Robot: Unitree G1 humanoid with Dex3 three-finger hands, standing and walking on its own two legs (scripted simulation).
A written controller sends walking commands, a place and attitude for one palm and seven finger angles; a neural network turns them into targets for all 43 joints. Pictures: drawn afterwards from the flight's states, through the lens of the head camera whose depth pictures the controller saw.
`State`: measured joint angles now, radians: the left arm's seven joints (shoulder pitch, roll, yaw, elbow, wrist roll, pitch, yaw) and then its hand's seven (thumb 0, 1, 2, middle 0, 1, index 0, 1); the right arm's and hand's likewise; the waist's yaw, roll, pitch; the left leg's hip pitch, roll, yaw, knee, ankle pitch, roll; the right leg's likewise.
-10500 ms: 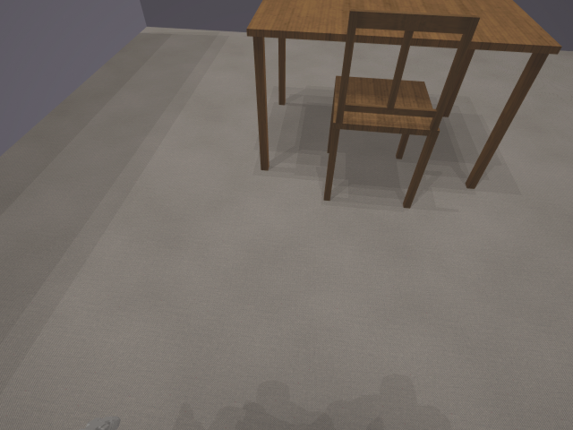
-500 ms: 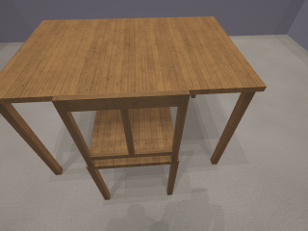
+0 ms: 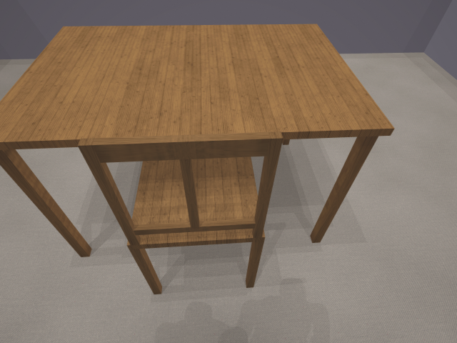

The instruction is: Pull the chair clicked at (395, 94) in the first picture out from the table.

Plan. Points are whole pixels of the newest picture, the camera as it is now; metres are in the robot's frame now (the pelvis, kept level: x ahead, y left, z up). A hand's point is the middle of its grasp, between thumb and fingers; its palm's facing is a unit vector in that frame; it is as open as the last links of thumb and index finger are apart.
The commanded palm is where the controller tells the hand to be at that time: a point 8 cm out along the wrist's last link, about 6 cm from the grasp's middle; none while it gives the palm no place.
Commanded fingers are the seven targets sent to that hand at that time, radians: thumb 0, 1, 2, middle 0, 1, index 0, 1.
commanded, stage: look again from close up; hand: left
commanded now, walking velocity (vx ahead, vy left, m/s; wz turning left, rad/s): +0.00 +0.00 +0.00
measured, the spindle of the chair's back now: (191, 195) +0.48 +0.13 -0.10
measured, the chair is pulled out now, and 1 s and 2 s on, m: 0.00 0.00 0.00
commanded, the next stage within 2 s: raise the hand toward the chair's back in 0.32 s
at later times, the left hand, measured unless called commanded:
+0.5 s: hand out of the picture +0.02 +0.19 -0.15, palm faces +0.13 -0.96 -0.24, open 7.3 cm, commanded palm +0.10 +0.21 -0.08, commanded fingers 0.00 0.78 0.85 -0.19 -0.28 -0.19 -0.28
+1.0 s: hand out of the picture +0.11 +0.19 -0.07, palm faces +0.30 -0.95 -0.07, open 10.6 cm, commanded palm +0.11 +0.22 -0.06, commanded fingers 0.00 0.20 0.60 -0.13 -0.19 -0.13 -0.19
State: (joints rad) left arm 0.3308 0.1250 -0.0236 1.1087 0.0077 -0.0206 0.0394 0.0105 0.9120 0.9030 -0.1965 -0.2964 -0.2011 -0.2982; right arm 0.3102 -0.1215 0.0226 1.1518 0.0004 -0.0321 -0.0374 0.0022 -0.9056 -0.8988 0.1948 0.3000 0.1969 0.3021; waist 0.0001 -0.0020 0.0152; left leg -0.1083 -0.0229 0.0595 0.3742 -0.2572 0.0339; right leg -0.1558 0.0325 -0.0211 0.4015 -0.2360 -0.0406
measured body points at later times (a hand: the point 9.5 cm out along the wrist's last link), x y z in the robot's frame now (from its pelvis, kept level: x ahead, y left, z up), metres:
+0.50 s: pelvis +0.00 +0.01 +0.00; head +0.01 +0.00 +0.45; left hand +0.02 +0.24 -0.13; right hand +0.00 -0.22 -0.16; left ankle -0.03 +0.09 -0.74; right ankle -0.01 -0.09 -0.74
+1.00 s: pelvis -0.05 -0.02 -0.11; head +0.02 -0.01 +0.34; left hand +0.09 +0.24 -0.06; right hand +0.23 -0.21 -0.15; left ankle -0.03 +0.09 -0.74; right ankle -0.01 -0.09 -0.74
